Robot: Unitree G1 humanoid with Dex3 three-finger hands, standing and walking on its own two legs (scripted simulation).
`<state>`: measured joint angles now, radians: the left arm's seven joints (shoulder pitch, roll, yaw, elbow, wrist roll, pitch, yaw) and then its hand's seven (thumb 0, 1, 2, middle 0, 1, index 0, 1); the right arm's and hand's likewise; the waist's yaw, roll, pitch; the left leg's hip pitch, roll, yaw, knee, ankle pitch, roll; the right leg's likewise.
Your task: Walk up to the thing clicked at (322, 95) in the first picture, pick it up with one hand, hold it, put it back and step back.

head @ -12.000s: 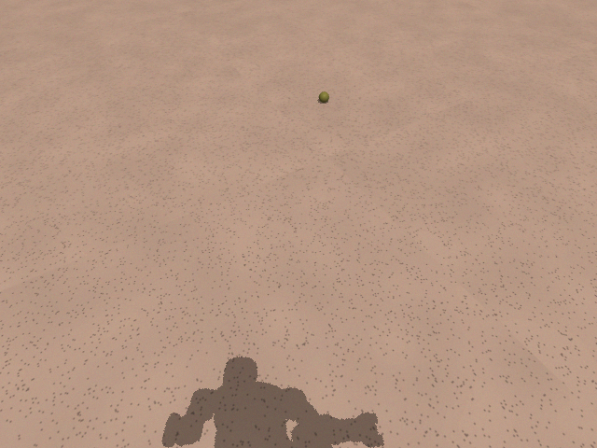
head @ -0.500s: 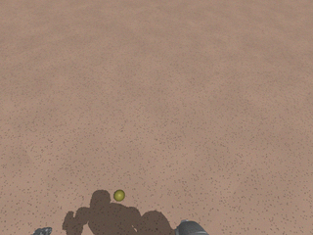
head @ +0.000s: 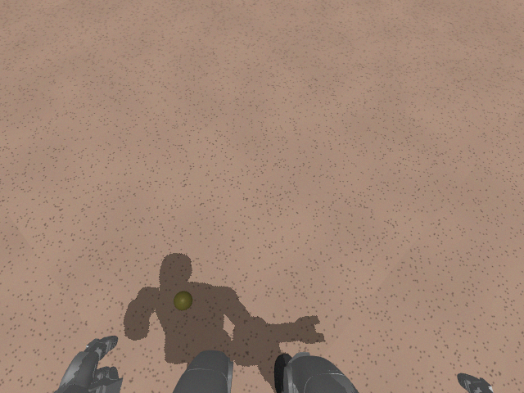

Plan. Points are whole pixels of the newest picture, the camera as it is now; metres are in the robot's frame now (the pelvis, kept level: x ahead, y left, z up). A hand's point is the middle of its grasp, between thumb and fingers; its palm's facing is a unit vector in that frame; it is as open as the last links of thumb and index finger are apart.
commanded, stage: walk up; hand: left
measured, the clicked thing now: (183, 300) +0.35 +0.28 -0.73
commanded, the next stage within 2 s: none
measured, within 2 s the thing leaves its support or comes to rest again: neither
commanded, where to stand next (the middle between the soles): -0.02 +0.02 m, yaw +4 degrees
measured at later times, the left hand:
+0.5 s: hand out of the picture +0.04 +0.28 -0.15, palm faces +0.08 -0.91 -0.41, open 7.4 cm
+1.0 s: hand out of the picture -0.14 +0.26 -0.12, palm faces +0.06 -0.88 -0.47, open 7.4 cm
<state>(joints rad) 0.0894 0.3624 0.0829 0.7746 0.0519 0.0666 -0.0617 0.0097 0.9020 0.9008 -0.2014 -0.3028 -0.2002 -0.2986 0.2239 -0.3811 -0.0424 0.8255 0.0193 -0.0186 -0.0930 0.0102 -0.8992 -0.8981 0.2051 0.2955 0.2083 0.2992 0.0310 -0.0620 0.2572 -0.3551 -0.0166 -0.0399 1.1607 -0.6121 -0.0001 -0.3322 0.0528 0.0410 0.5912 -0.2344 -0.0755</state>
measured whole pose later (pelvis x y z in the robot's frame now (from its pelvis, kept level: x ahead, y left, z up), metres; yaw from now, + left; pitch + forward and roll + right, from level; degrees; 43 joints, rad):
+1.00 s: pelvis -0.13 -0.05 +0.00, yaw +2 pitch -5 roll -1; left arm 0.44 0.42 0.09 0.89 0.04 -0.06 -0.01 0.01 0.90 0.90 -0.20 -0.30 -0.20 -0.30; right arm 0.31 -0.46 -0.08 0.78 -0.03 0.07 0.04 0.01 -0.90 -0.90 0.20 0.30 0.21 0.30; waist 0.02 0.07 0.02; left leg -0.45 -0.02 -0.14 0.96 -0.43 0.04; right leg -0.14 0.03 -0.02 0.58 -0.38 -0.03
